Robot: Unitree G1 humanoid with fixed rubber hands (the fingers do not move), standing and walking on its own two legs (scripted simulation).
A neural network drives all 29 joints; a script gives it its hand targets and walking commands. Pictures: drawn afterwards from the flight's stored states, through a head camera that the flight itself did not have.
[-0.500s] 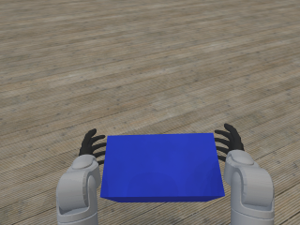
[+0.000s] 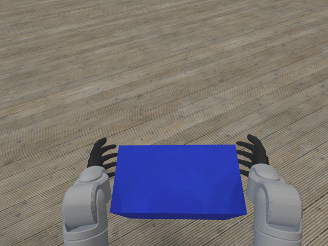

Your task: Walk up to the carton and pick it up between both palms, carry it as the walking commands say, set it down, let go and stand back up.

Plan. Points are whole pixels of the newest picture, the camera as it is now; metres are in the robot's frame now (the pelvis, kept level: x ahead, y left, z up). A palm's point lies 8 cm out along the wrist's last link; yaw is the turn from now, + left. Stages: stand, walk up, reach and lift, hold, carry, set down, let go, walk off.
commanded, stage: carry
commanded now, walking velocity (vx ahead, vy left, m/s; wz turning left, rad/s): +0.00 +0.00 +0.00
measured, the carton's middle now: (176, 185) +0.28 +0.00 +0.00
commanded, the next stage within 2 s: none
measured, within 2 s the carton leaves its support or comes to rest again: neither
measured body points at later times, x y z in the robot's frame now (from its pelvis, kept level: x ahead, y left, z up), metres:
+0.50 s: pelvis -0.03 +0.06 +0.01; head -0.06 +0.05 +0.46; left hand +0.22 +0.24 +0.13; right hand +0.24 -0.10 +0.12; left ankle +0.00 +0.14 -0.70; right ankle -0.03 -0.07 -0.72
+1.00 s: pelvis -0.03 +0.08 +0.01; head -0.05 +0.08 +0.46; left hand +0.22 +0.26 +0.11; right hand +0.24 -0.09 +0.12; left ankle +0.00 +0.19 -0.72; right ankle -0.04 -0.05 -0.72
